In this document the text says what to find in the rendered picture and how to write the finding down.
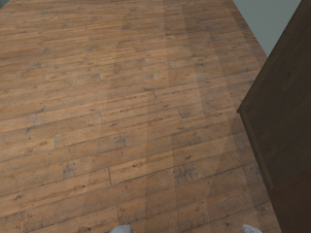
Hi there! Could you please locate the wardrobe door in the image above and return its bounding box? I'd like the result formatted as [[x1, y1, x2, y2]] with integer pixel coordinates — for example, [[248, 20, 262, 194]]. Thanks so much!
[[269, 167, 311, 233], [245, 6, 311, 187]]

